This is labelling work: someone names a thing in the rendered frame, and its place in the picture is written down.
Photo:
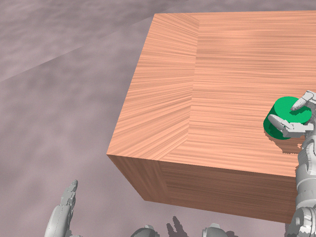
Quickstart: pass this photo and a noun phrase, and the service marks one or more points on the right robot hand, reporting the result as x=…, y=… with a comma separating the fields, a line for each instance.
x=296, y=129

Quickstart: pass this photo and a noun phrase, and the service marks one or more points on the can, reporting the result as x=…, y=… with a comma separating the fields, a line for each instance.
x=281, y=108

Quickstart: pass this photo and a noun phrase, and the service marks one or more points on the right robot arm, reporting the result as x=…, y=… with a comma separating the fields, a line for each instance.
x=303, y=223

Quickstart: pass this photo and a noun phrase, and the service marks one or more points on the left robot hand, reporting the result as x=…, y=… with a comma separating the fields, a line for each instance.
x=59, y=222

